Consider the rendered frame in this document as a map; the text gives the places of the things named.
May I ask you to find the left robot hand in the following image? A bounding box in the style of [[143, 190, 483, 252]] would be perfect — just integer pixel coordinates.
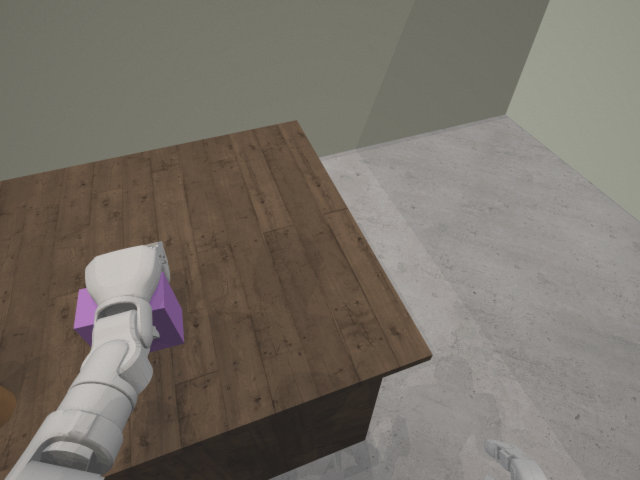
[[85, 241, 170, 340]]

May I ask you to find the sponge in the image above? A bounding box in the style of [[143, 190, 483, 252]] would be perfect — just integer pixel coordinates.
[[74, 272, 184, 353]]

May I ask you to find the table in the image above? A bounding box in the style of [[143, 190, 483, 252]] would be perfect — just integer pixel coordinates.
[[0, 120, 433, 480]]

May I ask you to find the left robot upper arm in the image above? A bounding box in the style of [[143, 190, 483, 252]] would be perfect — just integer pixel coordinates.
[[16, 460, 105, 480]]

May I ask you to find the robot left forearm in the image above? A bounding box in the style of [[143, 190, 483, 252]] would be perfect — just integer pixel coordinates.
[[4, 296, 153, 480]]

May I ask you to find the right robot hand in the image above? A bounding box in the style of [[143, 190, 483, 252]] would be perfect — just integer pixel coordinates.
[[484, 439, 548, 480]]

